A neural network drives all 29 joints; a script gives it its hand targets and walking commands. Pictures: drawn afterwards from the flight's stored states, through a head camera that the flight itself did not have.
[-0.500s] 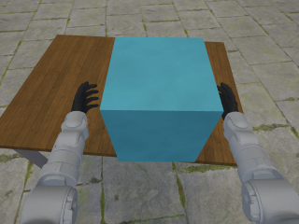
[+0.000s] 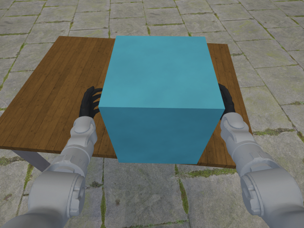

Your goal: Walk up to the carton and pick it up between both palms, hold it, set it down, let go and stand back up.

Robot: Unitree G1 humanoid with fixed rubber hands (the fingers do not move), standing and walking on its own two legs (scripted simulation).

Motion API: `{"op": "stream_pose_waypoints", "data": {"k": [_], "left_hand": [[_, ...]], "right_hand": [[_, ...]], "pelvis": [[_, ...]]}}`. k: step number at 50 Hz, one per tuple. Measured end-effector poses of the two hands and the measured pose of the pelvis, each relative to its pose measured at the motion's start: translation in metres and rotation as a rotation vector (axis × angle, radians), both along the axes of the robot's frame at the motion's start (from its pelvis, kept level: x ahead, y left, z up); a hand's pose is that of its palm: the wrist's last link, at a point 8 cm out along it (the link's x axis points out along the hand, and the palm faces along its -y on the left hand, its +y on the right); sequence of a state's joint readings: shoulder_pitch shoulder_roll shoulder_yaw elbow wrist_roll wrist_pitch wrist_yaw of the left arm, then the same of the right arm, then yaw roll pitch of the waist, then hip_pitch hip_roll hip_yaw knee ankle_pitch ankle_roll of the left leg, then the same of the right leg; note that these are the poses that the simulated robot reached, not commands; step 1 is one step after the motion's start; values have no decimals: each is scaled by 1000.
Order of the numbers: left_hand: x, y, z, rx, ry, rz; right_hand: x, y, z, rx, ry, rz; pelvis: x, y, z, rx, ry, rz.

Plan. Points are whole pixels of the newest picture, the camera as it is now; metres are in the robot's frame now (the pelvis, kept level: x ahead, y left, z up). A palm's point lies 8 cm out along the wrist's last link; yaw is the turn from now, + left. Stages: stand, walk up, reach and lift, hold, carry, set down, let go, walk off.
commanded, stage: reach and lift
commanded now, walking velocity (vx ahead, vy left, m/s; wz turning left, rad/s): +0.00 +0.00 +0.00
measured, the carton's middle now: (159, 103) +0.48 +0.03 +0.03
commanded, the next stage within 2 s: none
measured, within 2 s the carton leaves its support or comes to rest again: leaves its support in 1.92 s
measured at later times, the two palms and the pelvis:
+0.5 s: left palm (96, 113) +0.41 +0.20 +0.06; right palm (222, 113) +0.43 -0.15 +0.06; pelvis +0.01 +0.00 +0.01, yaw +0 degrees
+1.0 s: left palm (96, 116) +0.40 +0.20 +0.06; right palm (223, 118) +0.41 -0.15 +0.06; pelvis +0.02 +0.01 +0.02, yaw +0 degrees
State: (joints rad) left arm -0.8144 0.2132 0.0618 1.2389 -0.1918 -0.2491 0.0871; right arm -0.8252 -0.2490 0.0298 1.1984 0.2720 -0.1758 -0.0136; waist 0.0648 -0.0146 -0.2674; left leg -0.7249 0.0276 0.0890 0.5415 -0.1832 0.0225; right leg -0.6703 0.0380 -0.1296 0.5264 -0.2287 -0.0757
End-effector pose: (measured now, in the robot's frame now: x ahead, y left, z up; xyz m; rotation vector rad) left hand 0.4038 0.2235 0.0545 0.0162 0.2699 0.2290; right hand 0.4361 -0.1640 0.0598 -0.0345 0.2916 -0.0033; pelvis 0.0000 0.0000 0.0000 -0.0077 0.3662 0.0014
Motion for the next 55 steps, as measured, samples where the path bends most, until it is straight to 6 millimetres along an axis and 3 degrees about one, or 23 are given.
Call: {"op": "stream_pose_waypoints", "data": {"k": [9, 17, 36, 55], "left_hand": [[12, -14, 11, 3, -37, -37], [6, -26, 1, -3, -19, -45], [0, -27, 6, 45, -55, -50], [-5, -28, 4, 24, -43, -75]], "right_hand": [[7, 7, 4, 11, -11, -23], [0, 7, -1, 15, -26, -31], [-7, 12, -4, -4, -74, -70], [-24, 11, -1, -75, -68, -77]], "pelvis": [[1, -4, 0, -4, -11, 7], [5, -4, 4, 4, -21, 1], [6, 2, 14, 6, -84, 3], [26, 10, 20, -3, -194, -1]]}}
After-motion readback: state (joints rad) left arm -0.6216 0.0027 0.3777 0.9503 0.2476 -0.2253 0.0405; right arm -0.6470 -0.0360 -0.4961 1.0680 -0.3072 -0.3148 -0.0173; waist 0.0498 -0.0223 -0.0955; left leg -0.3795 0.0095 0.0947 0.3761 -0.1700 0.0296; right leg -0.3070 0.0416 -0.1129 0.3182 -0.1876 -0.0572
